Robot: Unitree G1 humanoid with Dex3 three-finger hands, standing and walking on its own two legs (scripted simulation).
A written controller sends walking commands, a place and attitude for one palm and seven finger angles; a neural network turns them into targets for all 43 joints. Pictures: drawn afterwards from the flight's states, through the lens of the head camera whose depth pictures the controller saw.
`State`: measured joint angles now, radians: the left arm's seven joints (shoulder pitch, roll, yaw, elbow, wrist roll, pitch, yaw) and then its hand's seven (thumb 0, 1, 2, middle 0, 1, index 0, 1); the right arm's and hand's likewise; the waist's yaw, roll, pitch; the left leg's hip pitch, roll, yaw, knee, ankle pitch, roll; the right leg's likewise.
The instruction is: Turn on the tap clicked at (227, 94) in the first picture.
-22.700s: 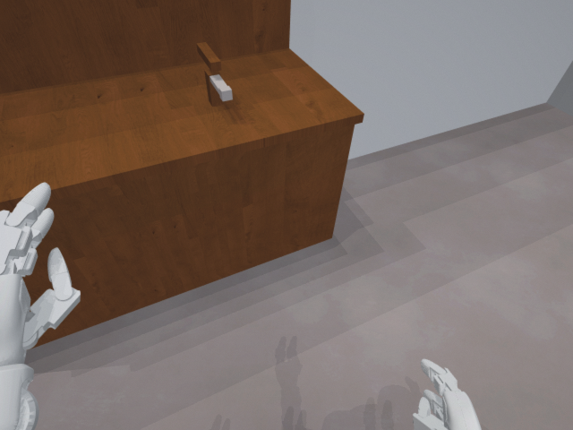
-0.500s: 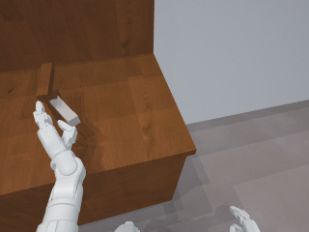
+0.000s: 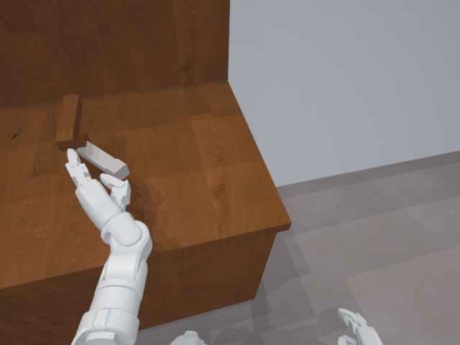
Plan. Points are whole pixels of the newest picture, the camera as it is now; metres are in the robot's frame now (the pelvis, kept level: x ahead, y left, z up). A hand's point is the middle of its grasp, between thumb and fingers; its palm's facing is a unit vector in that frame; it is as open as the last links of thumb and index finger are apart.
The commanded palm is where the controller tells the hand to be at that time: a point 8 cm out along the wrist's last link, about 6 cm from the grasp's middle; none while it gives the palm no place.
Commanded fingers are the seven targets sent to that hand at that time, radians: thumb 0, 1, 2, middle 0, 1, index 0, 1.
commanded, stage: push the lever round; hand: left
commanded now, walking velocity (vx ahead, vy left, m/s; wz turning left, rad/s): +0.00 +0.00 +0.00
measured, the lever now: (117, 170) +0.40 +0.23 +0.07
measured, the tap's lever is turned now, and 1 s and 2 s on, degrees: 41 58 59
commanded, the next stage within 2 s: none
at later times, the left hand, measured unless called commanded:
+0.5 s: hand (139, 175) +0.39 +0.19 +0.07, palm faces +0.81 -0.58 -0.06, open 8.1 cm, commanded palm +0.35 +0.20 +0.07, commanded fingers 0.00 0.90 0.90 -0.15 -0.15 -0.15 -0.15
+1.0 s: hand (144, 169) +0.41 +0.19 +0.07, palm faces +0.85 -0.52 -0.06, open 8.4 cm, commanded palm +0.38 +0.19 +0.07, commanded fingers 0.00 0.90 0.90 -0.15 -0.15 -0.15 -0.15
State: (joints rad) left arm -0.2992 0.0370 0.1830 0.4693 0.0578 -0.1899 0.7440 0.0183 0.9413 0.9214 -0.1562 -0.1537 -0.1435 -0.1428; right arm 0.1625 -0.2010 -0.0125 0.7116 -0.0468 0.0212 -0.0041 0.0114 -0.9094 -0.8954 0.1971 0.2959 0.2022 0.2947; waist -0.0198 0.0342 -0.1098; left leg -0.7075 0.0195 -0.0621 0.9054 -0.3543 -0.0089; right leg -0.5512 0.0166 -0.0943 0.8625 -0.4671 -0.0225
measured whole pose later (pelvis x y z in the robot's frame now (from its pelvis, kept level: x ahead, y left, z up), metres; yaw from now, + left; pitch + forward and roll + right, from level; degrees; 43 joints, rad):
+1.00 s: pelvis -0.01 -0.02 +0.00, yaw +1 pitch +11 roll -2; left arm -0.59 0.03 0.32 0.83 0.13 -0.28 0.97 0.03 0.93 0.92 -0.16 -0.15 0.00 0.00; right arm 0.19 -0.20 -0.03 0.79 -0.09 0.02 0.01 0.01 -0.91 -0.90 0.20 0.30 0.20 0.29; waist -0.06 0.03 -0.12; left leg -0.76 0.03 -0.09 0.89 -0.33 -0.03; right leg -0.62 0.03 -0.12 0.88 -0.47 -0.06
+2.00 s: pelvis -0.01 -0.03 +0.00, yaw +0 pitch +11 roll -1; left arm -0.64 0.08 0.36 0.94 0.12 -0.34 0.99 0.03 0.92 0.91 -0.16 -0.15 0.00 0.00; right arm 0.20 -0.20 -0.01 0.80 -0.07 0.03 -0.02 0.01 -0.91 -0.90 0.20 0.30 0.20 0.29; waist -0.09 0.02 -0.12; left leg -0.75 0.04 -0.08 0.87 -0.31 -0.02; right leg -0.62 0.04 -0.11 0.87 -0.45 -0.06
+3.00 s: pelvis -0.01 -0.05 +0.00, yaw +1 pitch +11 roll -1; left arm -0.62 0.10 0.39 0.92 0.11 -0.33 0.94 0.02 0.91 0.91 -0.16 -0.15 0.00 0.00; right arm 0.20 -0.21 -0.01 0.79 -0.07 0.04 -0.03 0.01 -0.91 -0.90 0.20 0.30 0.20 0.29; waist -0.08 0.02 -0.13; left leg -0.75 0.04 -0.09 0.86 -0.32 -0.01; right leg -0.62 0.05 -0.12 0.88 -0.46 -0.09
